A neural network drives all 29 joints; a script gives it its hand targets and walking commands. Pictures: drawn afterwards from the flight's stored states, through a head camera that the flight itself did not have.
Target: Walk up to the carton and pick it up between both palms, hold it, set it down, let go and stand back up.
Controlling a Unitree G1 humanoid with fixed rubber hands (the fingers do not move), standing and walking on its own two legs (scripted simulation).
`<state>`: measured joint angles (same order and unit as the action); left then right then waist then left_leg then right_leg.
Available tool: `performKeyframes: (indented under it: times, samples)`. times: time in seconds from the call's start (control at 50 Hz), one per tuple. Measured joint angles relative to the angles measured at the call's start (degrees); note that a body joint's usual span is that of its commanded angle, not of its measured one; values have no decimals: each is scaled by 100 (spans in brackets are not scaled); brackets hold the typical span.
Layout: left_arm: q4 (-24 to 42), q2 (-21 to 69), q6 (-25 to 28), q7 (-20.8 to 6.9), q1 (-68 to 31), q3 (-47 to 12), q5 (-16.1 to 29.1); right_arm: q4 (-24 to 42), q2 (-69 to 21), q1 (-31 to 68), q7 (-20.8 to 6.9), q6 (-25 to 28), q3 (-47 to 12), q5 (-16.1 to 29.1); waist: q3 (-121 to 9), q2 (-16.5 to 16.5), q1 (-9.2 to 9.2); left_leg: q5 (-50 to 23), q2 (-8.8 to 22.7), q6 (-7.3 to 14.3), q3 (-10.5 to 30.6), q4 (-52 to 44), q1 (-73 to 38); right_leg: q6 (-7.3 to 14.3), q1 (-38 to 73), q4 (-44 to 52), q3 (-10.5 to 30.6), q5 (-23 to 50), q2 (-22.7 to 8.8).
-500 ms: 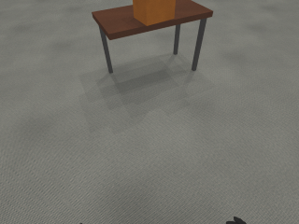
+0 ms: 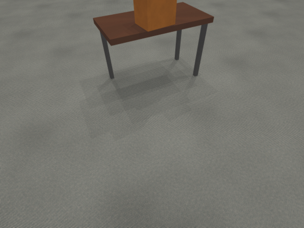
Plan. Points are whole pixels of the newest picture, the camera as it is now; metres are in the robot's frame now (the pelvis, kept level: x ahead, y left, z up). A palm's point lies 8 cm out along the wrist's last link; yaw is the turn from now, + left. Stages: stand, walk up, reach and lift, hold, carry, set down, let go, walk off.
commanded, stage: stand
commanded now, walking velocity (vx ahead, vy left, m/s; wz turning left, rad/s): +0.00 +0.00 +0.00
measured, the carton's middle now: (154, 8) +1.69 -0.03 -0.01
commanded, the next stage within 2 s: walk up in 0.60 s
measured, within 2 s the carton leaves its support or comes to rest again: neither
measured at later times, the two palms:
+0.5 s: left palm out of the picture +0.06 +0.24 -0.12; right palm out of the picture +0.06 -0.24 -0.12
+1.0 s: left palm out of the picture +0.09 +0.24 -0.12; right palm out of the picture +0.02 -0.29 -0.12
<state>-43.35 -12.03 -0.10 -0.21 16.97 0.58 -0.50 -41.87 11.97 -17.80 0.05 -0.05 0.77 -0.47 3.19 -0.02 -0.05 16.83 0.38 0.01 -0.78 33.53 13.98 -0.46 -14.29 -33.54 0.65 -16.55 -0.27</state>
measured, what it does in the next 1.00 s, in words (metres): lifts its right foot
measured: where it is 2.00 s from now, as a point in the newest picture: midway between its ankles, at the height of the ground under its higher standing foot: (176, 200)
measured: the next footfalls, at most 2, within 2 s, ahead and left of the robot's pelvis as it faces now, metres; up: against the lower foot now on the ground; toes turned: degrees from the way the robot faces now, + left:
right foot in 1.04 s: +0.13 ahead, -0.16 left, +0.00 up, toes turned +0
left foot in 1.44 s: +0.31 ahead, +0.10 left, +0.00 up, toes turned +20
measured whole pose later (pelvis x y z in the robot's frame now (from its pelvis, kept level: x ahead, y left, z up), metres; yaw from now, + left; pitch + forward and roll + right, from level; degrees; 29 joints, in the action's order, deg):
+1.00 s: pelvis +0.02 -0.03 +0.00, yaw +1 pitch -1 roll +1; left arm -43.4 -15.9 0.5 -3.7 19.6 4.7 -3.1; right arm -49.0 12.2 -25.1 0.7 1.3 2.8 -3.4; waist 1.1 2.8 1.6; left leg 19.3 0.6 0.3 2.3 33.5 13.3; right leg 0.9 -22.8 -45.6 -0.6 -28.9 -1.5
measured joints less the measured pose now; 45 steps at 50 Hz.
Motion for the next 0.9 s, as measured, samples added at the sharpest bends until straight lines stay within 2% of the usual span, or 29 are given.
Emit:
performKeyframes:
  times: [0.78,0.8,0.86,0.9]
  samples:
    - [-471,-41,-10,80,54,-55,25,-497,42,-6,71,-10,-43,19,9,-10,9,-119,-2,7,-26,-253,-118,-19,102,249,50,131,-1]
    - [-472,-41,-15,64,58,-44,-12,-499,38,-21,64,-5,-32,-1,0,-12,13,-60,-5,21,-16,-221,-101,-1,82,199,38,35,-2]
    - [-315,-125,-20,-101,147,108,-253,-430,-8,-316,-1,84,46,-155,-169,65,24,555,-73,217,123,119,78,185,-173,-458,-54,-1276,-22]
    - [-212,-209,-1,-190,209,227,-285,-493,-21,-459,6,118,79,-231,-236,137,30,502,-63,243,172,142,108,179,-450,-1041,-134,-1436,-13]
